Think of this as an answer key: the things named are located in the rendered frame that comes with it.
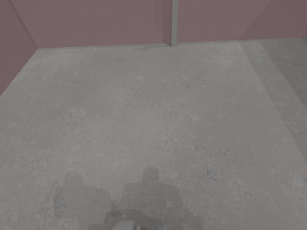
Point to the left robot thigh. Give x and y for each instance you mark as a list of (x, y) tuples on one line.
[(126, 225)]

